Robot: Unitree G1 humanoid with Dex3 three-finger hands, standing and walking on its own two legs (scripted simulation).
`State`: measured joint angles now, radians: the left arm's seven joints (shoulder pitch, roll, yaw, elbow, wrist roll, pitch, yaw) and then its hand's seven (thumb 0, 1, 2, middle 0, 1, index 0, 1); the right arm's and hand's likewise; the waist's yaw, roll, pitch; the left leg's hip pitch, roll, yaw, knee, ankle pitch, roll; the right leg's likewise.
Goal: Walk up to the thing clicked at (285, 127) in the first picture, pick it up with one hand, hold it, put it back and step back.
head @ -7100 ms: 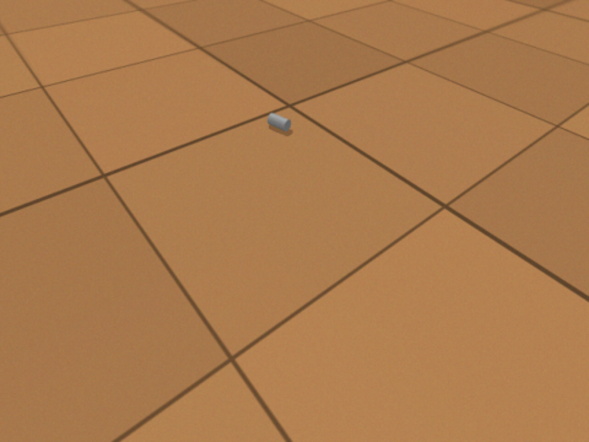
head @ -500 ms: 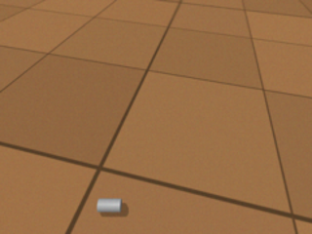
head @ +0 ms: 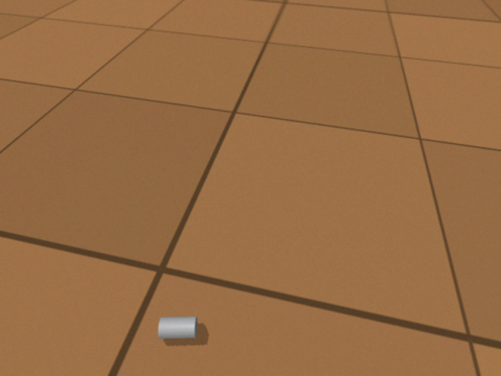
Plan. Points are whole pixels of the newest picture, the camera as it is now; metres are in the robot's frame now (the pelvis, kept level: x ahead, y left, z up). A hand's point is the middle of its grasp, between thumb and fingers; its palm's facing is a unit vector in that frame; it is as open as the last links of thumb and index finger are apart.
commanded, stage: stand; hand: left
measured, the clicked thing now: (178, 327) +0.47 +0.26 -0.74
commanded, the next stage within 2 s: none
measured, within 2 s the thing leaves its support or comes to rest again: neither
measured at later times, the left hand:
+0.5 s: hand out of the picture +0.07 +0.26 -0.16, palm faces -0.03 -0.94 -0.34, open 7.4 cm
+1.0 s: hand out of the picture +0.08 +0.26 -0.16, palm faces -0.03 -0.94 -0.35, open 7.4 cm
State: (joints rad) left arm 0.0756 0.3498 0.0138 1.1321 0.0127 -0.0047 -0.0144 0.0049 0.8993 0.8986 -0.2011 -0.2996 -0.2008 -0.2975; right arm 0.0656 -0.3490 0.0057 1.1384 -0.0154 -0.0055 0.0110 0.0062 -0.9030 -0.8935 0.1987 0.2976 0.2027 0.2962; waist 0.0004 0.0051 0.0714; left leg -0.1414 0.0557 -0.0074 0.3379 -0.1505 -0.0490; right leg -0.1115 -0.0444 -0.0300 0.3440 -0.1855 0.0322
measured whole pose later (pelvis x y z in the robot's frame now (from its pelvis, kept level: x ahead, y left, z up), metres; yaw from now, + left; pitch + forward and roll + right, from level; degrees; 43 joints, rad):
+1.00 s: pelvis +0.01 +0.00 +0.00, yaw +0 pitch -2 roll +0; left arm 0.11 0.36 0.01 1.12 0.01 -0.01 -0.01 0.00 0.90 0.90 -0.20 -0.30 -0.20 -0.30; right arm 0.09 -0.35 0.00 1.14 -0.01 -0.01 0.01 0.01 -0.90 -0.89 0.20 0.30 0.20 0.30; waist 0.00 0.00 0.06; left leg -0.14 0.05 0.00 0.34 -0.16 -0.05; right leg -0.11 -0.05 -0.03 0.35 -0.20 0.03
